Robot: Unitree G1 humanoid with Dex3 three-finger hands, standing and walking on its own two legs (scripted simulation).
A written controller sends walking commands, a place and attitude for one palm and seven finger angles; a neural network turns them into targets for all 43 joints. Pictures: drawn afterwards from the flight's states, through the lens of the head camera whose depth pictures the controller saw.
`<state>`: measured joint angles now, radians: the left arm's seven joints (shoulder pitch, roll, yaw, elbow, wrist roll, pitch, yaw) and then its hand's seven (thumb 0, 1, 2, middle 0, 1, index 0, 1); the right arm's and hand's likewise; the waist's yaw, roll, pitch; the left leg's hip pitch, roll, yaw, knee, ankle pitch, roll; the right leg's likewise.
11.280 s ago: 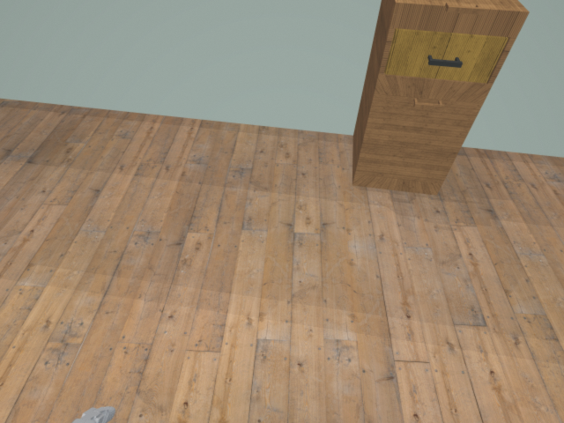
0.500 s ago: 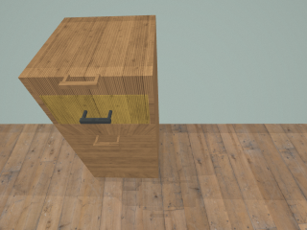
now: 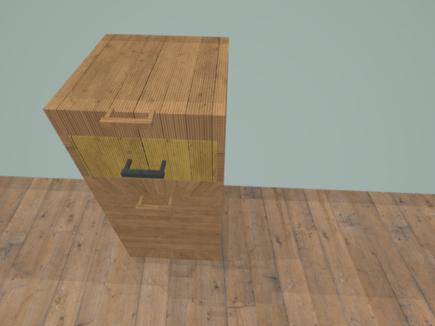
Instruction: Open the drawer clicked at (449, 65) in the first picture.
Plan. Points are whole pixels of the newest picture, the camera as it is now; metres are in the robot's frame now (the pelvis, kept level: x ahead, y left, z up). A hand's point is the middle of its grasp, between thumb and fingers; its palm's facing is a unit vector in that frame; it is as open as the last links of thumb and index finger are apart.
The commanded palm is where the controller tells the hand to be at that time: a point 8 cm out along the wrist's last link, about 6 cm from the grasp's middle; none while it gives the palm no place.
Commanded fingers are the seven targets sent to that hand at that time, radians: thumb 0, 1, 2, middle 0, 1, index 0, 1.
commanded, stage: look again from close up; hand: left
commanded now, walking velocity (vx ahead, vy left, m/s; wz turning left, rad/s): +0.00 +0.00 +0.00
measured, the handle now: (144, 168) +0.51 +0.25 -0.08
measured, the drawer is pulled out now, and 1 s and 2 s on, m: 0.00 0.00 0.00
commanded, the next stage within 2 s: raise the hand with hooked fingers in 0.56 s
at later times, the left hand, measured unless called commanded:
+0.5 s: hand out of the picture +0.03 +0.19 -0.17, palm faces +0.02 -0.97 -0.23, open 7.3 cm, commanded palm none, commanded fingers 0.00 0.90 0.90 -0.20 -0.30 -0.20 -0.30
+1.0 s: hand (125, 272) +0.22 +0.20 -0.04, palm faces -0.05 -0.32 -0.95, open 8.1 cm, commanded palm +0.17 +0.23 -0.03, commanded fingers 0.00 0.48 0.72 -0.23 -0.57 -0.23 -0.57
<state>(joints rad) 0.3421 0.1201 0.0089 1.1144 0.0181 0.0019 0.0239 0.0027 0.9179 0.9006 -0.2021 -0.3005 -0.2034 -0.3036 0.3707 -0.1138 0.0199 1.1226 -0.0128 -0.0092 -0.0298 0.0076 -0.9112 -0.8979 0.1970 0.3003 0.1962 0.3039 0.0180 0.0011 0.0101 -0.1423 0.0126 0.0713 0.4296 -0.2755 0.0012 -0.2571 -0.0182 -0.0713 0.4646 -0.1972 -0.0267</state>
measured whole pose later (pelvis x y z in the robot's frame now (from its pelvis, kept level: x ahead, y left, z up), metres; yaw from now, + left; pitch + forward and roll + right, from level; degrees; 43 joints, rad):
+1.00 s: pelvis +0.00 +0.01 -0.02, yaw -4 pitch +7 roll +3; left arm 0.35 0.27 -0.07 0.08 0.89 -0.02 0.35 0.01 0.72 0.81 -0.21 -0.43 -0.21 -0.44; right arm 0.10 -0.28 -0.05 0.57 -0.03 -0.06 0.02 0.02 -0.91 -0.90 0.20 0.30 0.20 0.30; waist 0.03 0.02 -0.11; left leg -0.38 0.01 0.15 0.65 -0.38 0.01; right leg -0.55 -0.02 0.02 0.72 -0.29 -0.02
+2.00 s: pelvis +0.01 +0.02 -0.01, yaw +0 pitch +3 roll +1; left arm -0.01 0.39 -0.10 0.08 0.99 0.09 0.18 0.00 -0.42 0.33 -0.32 -1.16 -0.32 -1.16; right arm 0.10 -0.23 0.00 0.59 0.00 0.08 -0.03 0.02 -0.91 -0.90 0.20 0.30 0.20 0.30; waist 0.08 0.07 -0.04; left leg -0.24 -0.01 0.08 0.53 -0.34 0.02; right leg -0.36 -0.04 -0.05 0.58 -0.26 -0.01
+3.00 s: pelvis +0.01 +0.00 -0.01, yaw +1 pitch +5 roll +1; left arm -0.25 0.46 -0.05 0.35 0.99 -0.07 0.14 0.00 -0.49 0.30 -0.32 -1.20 -0.33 -1.21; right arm 0.15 -0.25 -0.02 0.63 0.02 0.08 -0.05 0.01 -0.91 -0.90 0.20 0.30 0.20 0.30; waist 0.07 0.05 -0.02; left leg -0.28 0.00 0.06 0.50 -0.30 0.01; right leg -0.39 -0.03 -0.07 0.53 -0.23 -0.02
